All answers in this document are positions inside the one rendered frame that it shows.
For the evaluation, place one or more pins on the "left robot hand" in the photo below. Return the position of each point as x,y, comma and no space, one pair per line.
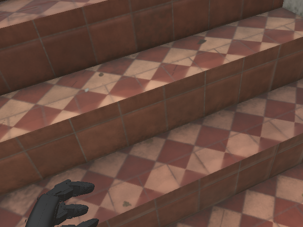
50,209

